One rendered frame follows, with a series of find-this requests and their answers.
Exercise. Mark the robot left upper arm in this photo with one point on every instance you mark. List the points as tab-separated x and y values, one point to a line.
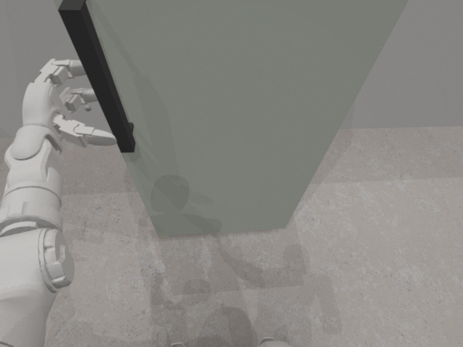
34	266

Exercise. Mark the robot left forearm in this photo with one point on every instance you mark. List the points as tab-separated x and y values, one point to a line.
32	195

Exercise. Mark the fridge door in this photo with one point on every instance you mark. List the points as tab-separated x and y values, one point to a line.
235	102

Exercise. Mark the handle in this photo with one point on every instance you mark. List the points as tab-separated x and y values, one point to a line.
79	25

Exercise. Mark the left robot hand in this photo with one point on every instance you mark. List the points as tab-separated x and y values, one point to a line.
42	105

